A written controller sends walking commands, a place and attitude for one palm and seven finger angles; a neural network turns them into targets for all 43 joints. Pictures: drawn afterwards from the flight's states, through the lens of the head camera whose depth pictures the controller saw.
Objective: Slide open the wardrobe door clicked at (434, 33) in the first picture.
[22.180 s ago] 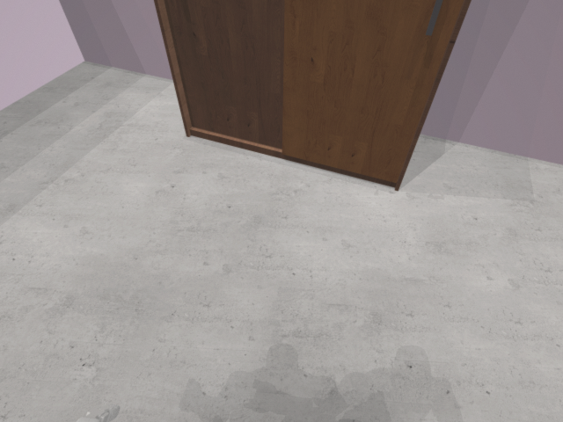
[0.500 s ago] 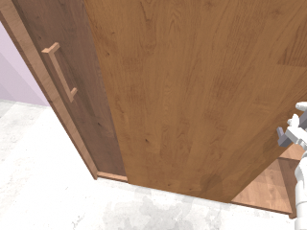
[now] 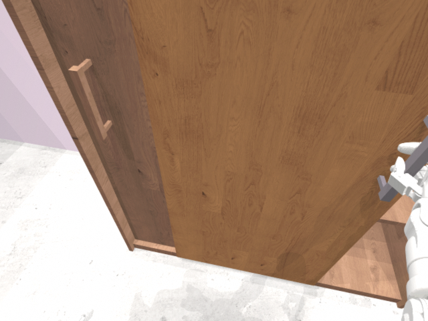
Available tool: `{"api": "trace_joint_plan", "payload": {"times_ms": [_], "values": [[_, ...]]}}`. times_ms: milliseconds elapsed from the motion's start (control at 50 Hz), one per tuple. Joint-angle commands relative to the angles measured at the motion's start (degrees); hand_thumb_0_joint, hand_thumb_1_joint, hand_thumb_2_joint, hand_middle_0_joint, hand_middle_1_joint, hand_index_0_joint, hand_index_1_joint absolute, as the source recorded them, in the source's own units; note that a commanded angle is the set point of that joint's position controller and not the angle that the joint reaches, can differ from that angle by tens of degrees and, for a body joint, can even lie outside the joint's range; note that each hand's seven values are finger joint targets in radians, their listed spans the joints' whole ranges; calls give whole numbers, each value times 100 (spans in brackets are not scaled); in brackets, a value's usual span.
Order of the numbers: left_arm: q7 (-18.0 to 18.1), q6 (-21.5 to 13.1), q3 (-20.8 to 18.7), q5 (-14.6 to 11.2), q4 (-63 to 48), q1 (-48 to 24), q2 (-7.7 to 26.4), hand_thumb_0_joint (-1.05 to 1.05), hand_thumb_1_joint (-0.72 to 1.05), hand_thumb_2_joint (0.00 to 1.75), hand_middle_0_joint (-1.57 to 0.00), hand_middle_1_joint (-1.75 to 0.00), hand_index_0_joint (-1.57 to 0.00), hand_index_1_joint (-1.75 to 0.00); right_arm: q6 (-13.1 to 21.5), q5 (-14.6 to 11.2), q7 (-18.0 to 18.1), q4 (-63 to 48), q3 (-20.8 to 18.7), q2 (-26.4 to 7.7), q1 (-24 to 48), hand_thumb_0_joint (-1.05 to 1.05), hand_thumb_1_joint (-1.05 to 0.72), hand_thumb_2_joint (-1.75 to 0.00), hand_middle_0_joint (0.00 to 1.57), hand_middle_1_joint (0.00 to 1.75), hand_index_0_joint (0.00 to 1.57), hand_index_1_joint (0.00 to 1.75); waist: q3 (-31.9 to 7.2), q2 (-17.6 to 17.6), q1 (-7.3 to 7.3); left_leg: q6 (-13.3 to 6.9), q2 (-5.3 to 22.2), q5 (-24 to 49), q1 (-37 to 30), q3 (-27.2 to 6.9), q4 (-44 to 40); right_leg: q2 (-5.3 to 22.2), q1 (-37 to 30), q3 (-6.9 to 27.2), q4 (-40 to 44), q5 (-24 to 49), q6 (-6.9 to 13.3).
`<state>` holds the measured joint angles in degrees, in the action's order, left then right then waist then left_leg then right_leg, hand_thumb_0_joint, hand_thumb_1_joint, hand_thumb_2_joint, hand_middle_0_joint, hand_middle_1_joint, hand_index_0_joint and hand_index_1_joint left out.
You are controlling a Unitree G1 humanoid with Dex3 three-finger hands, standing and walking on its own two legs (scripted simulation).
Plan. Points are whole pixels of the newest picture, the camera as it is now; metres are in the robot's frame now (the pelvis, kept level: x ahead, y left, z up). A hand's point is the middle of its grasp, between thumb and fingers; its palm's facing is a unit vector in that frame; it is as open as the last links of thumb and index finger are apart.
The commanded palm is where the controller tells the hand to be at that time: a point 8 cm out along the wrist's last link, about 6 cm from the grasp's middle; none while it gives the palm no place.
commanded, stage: stop walking and hold the door there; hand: right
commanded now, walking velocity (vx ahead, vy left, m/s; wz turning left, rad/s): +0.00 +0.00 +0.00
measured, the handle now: (406, 161) +0.42 -0.34 +0.11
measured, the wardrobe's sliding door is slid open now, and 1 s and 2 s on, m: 0.37 0.37 0.37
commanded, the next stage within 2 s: loosen the grip on the handle in 1.16 s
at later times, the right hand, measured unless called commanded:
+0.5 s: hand (393, 180) +0.39 -0.32 +0.08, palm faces +0.30 +0.93 -0.20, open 5.1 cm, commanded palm +0.35 -0.35 +0.09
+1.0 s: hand (391, 179) +0.39 -0.31 +0.09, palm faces +0.38 +0.91 -0.19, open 5.1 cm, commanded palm +0.35 -0.35 +0.09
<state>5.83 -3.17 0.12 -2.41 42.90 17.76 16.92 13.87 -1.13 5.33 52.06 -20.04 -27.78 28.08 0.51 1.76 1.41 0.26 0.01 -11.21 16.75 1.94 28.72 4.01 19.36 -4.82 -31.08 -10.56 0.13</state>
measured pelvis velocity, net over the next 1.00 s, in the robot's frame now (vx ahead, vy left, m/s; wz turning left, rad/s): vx -0.02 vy -0.04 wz -0.05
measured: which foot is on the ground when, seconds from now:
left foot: down 0.00-0.40, up 0.42-0.80, down 0.82-1.00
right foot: down 0.00-1.00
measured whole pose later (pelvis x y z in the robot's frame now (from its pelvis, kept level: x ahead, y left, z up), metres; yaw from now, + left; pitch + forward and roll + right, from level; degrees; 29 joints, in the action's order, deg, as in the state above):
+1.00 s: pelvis -0.02 -0.04 +0.00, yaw -3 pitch +1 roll +1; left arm 5.9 -2.6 1.7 -2.4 38.6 10.4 15.0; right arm 7.0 -3.2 5.1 38.5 -15.5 -23.7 32.2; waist 7.9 -0.5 1.5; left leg -0.9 -0.7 -18.6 13.6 4.2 31.6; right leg 4.5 21.4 -4.0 -33.9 -13.0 -0.5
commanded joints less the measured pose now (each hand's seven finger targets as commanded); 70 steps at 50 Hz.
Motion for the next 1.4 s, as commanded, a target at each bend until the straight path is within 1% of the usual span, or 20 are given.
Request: {"api": "trace_joint_plan", "payload": {"times_ms": [0, 80, 220, 340, 400, 420, 460, 580, 740, 800, 860, 1000, 1060, 1220, 1240, 1260, 1280, 1300, 1320, 1380], "values": [[79, -188, -311, -57, -598, -227, 887, 0, 90, 90, -20, -30, -20, -30, -4, 16, 66, -350, -303, -1746, 1533, 0, -90, -90, 45, 140, 45, 140, -676, -352, -54, -102, 609, -1280, 297, -751, -999, 278, -545, 560, 537, -782, 63], [80, -181, -322, -34, -710, -294, 884, 0, 90, 90, -20, -30, -20, -30, 40, 76, 67, -545, -371, -1846, 1682, 0, -90, -90, 45, 140, 45, 140, -716, -198, -125, -92, 694, -1119, 32, -774, -853, 232, -302, 507, 472, -822, 101], [8, -40, -419, 10, -700, -432, 857, 0, 90, 90, -20, -30, -20, -30, 75, 96, 60, -826, -426, -1886, 1936, 0, -90, -90, 45, 140, 45, 140, -821, -1173, -255, -920, 2430, 476, -924, -1892, -1015, -143, 734, 653, -1537, -1523, -84], [-4, 30, -432, 104, -633, -575, 695, 0, 90, 90, -20, -30, -20, -30, 287, 65, -37, -1548, -62, -1358, 2423, 0, -90, -90, 45, 140, 45, 140, -996, -969, -62, -213, 1696, 621, -50, -456, 0, -250, -1115, -46, 488, -39, -135], [-12, 4, -365, 24, -926, -608, 657, 0, 90, 90, -20, -30, -20, -30, 480, -36, -204, -2437, 897, -212, 2632, 0, -90, -90, 45, 140, 45, 140, -1176, 1598, 45, 220, 201, -2152, 1176, 246, 2773, 1503, -1396, 2228, 1460, 1031, 739], [-22, -57, -330, 53, -982, -626, 563, 0, 90, 90, -20, -30, -20, -30, 454, 28, -133, -2646, 756, -293, 2535, 0, -90, -90, 45, 140, 45, 140, -1163, 1059, 0, 124, 342, -2130, 1377, -139, 3360, 1767, -1413, 2577, 1430, 1104, 994], [-7, -122, -371, 34, -834, -514, 600, 0, 90, 90, -20, -30, -20, -30, 262, -24, -101, -2803, 956, -115, 2399, 0, -90, -90, 45, 140, 45, 140, -1257, 38, 12, 152, 367, -1606, 1502, -258, 3267, 1642, -1881, 2095, 1012, 1897, 1053], [-68, -284, -144, 111, -948, -549, 403, 0, 90, 90, -20, -30, -20, -30, -91, -44, -156, -3725, 1157, -23, 2625, 0, -90, -90, 45, 140, 45, 140, -1698, 927, 23, 116, 145, -1216, 1076, -133, 2151, 1423, -2448, 1445, 778, 2879, 846], [-139, -315, -87, 109, -1075, -706, 464, 0, 90, 90, -20, -30, -20, -30, -218, -81, -103, -3653, 651, -537, 2503, 0, -90, -90, 45, 140, 45, 140, -1955, 950, -85, 68, -46, -445, -481, 91, -221, 1234, -2054, 1002, 172, 2719, 537], [-115, -286, -79, 80, -1113, -722, 434, 0, 90, 90, -20, -30, -20, -30, -205, -43, -74, -3407, 471, -793, 2382, 0, -90, -90, 45, 140, 45, 140, -2047, 530, 10, -79, 513, 1607, -1290, -220, -375, 758, -1219, 579, -129, 1810, 149], [-21, -215, -124, -51, -1150, -720, 430, 0, 90, 90, -20, -30, -20, -30, -262, -140, 9, -3128, 309, -964, 2453, 0, -90, -90, 45, 140, 45, 140, -2258, -717, -20, -323, 1068, 3240, -1581, -687, 21, 323, -762, 258, -622, 1178, -71], [138, -108, -157, -9, -1010, -655, 664, 0, 90, 90, -20, -30, -20, -30, -199, -159, 42, -2469, 295, -1029, 2508, 0, -90, -90, 45, 140, 45, 140, -1750, 543, -63, 10, 442, 818, -772, -251, -38, 807, -1076, 886, 267, 1518, 258], [118, -111, -167, -12, -1016, -542, 695, 0, 90, 90, -20, -30, -20, -30, -208, -150, 38, -2227, 499, -803, 2484, 0, -90, -90, 45, 140, 45, 140, -1595, 541, -61, -14, 390, 396, -896, -304, -177, 799, -767, 890, 296, 1250, 243], [171, -65, -174, -38, -897, -382, 736, 0, 90, 90, -20, -30, -20, -30, -274, -136, 61, -1671, 244, -1253, 2440, 0, -90, -90, 45, 140, 45, 140, -1646, 94, -50, -116, 778, 1719, -1027, -567, -303, 478, -780, 482, -24, 1285, 6], [-111, -262, -714, 100, -1024, -131, 918, 0, 90, 90, -20, -30, -20, -30, -85, 571, -35, -2150, -2085, -4372, 5383, 0, -90, -90, 45, 140, 45, 140, -1365, -111, -289, 114, 723, 2312, -886, -1087, -811, 107, -462, -72, -209, 951, 118], [-157, -453, -445, 291, -798, -450, 819, 0, 90, 90, -20, -30, -20, -30, -675, 525, -363, -363, -345, -1649, 4461, 0, -78, -84, 45, 140, 45, 140, -2791, -488, 290, -255, 109, 3547, -909, -162, 349, -490, -644, -106, 282, 1913, 254], [-171, -518, -603, 113, -679, 148, 763, 0, 90, 90, -20, -30, -20, -30, -713, 401, -497, -512, -750, -1207, 3235, 0, -66, -78, 45, 140, 45, 140, -2877, -574, 157, -156, 35, 3045, -340, 174, 439, -389, -1019, 73, -73, 2574, 264], [-196, -598, -533, 171, -676, 37, 785, 0, 90, 90, -20, -30, -20, -30, -607, 242, -581, -634, -654, -1031, 2673, 0, -54, -73, 45, 140, 45, 140, -2731, 497, -137, -166, 82, 2647, -164, 122, 281, -319, -1468, 85, -169, 2899, 151], [-211, -535, -515, 221, -670, -5, 799, 0, 90, 90, -20, -30, -20, -30, -380, 31, -455, -1248, -919, -1379, 2597, 0, -42, -67, 45, 140, 45, 140, -2479, 544, -158, -103, -7, 1888, 62, 93, 122, -262, -1474, 139, -87, 2239, 109], [-253, -450, -423, 185, -777, -110, 713, 0, 90, 90, -20, -30, -20, -30, -174, 294, -194, -1149, -39, -802, 2979, 0, -5, -49, 45, 140, 45, 140, -1448, -106, 230, -63, -30, 154, 966, 57, -25, -261, -654, 160, 2, 291, 217]]}}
